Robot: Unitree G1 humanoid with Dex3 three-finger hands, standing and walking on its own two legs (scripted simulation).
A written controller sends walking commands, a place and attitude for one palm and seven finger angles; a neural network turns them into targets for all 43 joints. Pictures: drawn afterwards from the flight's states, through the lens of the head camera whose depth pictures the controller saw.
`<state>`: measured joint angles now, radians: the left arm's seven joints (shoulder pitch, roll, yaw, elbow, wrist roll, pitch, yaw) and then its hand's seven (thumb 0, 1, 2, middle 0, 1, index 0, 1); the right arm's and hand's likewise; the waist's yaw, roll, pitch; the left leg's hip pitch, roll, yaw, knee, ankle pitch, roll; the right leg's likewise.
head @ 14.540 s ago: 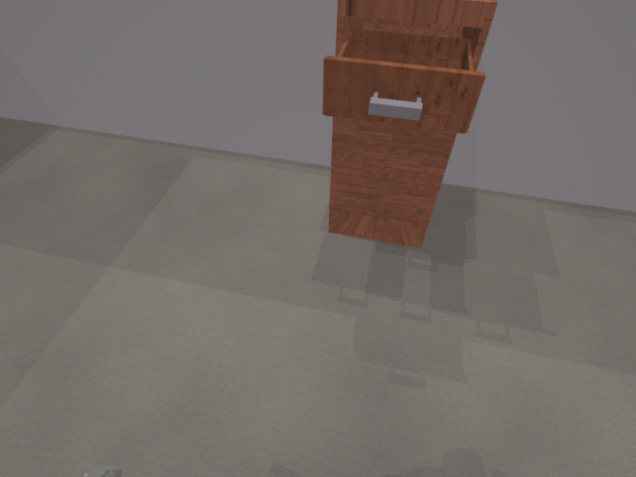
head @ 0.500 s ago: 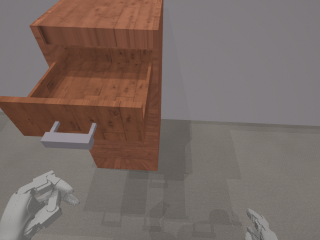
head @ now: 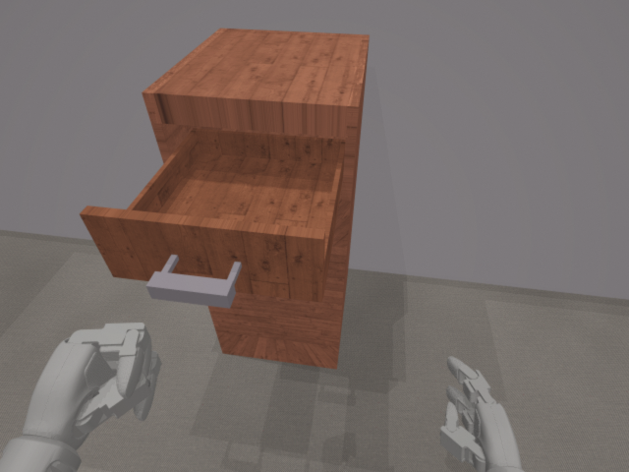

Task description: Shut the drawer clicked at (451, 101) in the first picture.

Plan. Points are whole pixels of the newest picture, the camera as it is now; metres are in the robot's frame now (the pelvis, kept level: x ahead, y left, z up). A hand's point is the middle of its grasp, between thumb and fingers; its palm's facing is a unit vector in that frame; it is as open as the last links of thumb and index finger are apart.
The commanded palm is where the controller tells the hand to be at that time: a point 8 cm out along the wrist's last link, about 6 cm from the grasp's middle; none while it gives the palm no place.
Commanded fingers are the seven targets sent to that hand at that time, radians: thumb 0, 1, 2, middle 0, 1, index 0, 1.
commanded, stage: raise the hand and make a fist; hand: left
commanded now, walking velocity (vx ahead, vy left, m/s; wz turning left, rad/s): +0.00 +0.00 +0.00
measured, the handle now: (198, 276) +0.36 +0.23 +0.05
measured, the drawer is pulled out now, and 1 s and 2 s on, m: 0.28 0.28 0.28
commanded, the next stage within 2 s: bring the fist close to the handle in 0.50 s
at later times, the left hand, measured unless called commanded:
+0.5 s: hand (139, 370) +0.17 +0.19 +0.15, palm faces +0.06 -0.99 -0.13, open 3.3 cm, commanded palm +0.12 +0.25 +0.16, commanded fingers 0.00 0.90 0.90 -1.40 -1.60 -1.40 -1.60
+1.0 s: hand (165, 359) +0.20 +0.19 +0.11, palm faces +0.05 -0.99 -0.09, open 3.3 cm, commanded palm +0.17 +0.24 +0.11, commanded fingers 0.00 0.90 0.90 -1.40 -1.60 -1.40 -1.60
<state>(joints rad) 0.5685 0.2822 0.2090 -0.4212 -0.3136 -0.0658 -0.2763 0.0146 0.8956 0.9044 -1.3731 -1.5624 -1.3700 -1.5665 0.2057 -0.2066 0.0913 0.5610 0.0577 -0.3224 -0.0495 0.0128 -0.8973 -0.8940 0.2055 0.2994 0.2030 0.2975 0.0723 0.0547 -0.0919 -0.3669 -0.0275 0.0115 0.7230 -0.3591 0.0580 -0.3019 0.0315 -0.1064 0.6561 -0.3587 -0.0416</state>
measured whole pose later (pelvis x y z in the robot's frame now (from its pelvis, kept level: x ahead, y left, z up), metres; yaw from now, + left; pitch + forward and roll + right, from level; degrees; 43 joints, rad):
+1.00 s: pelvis +0.01 -0.03 +0.01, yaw -1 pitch +1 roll -1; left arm 0.43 0.29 0.30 -0.16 -0.33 -0.13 -0.33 0.01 0.89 0.90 -1.41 -1.60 -1.40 -1.60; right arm 0.23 -0.26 0.05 0.66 0.05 -0.37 -0.08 0.01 -0.90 -0.89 0.20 0.30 0.20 0.30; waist 0.04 0.05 -0.06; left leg -0.34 -0.01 0.01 0.65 -0.33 0.02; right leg -0.29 0.06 -0.10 0.60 -0.34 -0.08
